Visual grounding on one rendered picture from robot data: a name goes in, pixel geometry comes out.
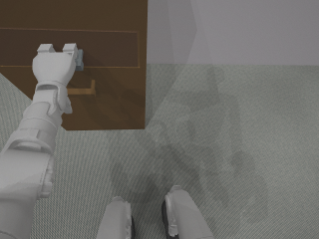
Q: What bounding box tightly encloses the robot left upper arm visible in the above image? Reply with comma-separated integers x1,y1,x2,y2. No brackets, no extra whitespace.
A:
0,148,56,239

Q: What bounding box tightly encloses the left robot hand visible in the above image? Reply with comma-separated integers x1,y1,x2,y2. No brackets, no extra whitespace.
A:
32,43,79,115

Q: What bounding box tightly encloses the handle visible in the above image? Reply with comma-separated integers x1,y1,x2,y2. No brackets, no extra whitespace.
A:
67,88,96,98
75,49,84,71

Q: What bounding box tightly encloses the robot left forearm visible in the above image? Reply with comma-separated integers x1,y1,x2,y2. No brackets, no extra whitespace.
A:
0,81,68,159

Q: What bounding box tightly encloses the robot thigh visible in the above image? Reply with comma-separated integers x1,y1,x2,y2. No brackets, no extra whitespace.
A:
96,200,132,239
164,189,215,239

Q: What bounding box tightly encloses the left robot thigh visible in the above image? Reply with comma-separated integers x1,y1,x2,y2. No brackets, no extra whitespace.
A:
96,200,132,239

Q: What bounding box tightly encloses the right robot thigh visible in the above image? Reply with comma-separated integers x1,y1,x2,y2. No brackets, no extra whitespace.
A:
164,189,215,239

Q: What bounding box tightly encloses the drawer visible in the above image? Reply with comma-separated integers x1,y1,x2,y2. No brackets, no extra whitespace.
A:
0,27,139,67

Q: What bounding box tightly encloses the cabinet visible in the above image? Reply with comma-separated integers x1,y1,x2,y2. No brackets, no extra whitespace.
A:
0,0,149,131

